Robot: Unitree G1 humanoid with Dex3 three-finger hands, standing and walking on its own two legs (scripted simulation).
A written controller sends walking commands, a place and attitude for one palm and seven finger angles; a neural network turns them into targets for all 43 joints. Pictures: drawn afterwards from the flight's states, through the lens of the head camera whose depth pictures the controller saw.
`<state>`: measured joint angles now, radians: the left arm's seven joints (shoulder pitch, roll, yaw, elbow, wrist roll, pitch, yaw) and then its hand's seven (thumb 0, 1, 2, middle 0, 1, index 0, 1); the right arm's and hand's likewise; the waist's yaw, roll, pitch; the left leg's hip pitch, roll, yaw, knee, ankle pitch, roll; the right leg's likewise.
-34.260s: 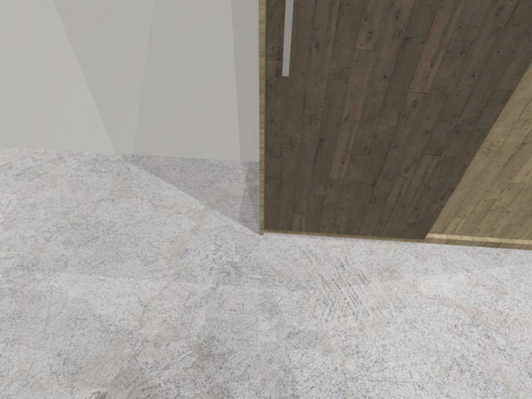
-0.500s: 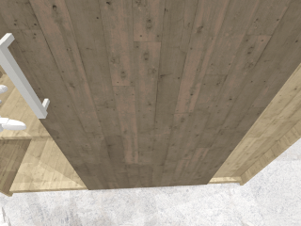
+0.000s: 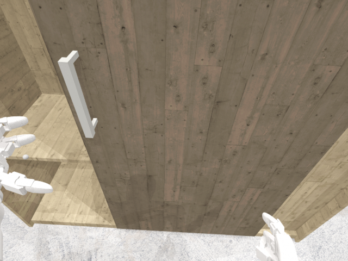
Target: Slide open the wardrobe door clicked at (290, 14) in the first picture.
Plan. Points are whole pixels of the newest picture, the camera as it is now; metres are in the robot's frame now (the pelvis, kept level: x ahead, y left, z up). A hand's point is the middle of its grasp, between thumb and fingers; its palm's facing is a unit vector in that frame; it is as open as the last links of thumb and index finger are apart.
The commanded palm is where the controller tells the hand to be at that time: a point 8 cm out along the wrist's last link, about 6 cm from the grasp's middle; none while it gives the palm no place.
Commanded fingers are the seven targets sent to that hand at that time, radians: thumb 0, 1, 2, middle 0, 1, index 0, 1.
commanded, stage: slip the hand off the handle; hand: left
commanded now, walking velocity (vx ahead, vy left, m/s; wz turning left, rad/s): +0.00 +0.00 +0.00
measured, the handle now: (82, 98) +0.40 +0.28 +0.18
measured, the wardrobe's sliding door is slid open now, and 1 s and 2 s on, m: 0.48 0.48 0.48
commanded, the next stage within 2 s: draw the hand back to the body in 0.50 s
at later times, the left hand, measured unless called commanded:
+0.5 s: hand (27, 160) +0.23 +0.32 +0.15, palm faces +0.40 -0.91 -0.12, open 14.7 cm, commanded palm +0.19 +0.36 +0.15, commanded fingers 0.00 -0.55 0.20 -0.25 -1.15 -0.25 -1.15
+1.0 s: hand out of the picture +0.15 +0.32 +0.17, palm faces +0.12 -0.99 -0.01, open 14.7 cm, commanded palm +0.13 +0.35 +0.16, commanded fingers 0.00 -0.55 0.20 -0.25 -1.15 -0.25 -1.15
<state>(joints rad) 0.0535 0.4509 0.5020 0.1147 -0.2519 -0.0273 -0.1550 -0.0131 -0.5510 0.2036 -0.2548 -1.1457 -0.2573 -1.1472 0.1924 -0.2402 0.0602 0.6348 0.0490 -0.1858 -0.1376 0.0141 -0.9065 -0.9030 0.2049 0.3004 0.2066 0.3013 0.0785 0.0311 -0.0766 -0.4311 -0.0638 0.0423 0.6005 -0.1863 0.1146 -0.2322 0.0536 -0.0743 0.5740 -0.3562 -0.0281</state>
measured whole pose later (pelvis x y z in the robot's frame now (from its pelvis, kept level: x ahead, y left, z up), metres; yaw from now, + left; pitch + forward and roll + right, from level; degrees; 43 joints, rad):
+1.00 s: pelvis -0.11 +0.04 -0.01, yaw -2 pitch -9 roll -5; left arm -0.05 0.46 0.41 0.03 -0.33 0.19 -0.29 -0.01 -0.55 0.20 -0.26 -1.15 -0.26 -1.15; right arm 0.21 -0.25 0.10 0.63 0.08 -0.27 -0.13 0.02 -0.90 -0.90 0.21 0.30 0.21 0.30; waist 0.06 0.04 -0.03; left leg -0.40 -0.10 0.01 0.60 -0.25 0.07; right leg -0.25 0.05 -0.04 0.64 -0.31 -0.01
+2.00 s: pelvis -0.87 +0.21 +0.00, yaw +0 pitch -6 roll +2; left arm 0.43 0.24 -0.04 0.91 0.10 0.10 0.06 -0.07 -0.53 0.29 -0.16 -0.30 -0.16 -0.30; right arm 0.39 -0.22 -0.06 0.82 -0.04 0.07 0.00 0.00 -0.91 -0.90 0.20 0.30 0.20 0.30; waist -0.05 -0.02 -0.05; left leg -0.22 -0.03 0.03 1.02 -0.40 -0.02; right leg -0.41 0.01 -0.04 0.63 -0.24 -0.07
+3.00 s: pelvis -1.50 +0.19 +0.01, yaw +2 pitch -4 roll +0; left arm 0.43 0.16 -0.01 1.05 0.01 0.05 0.04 -0.02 -0.48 0.30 -0.15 -0.29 -0.15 -0.30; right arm 0.28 -0.16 -0.03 1.00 -0.02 0.07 -0.03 0.02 -0.94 -0.90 0.20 0.30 0.21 0.30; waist 0.00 0.04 0.06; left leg -0.35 -0.02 0.02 0.71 -0.33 0.02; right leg -0.20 0.02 0.03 0.54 -0.29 -0.02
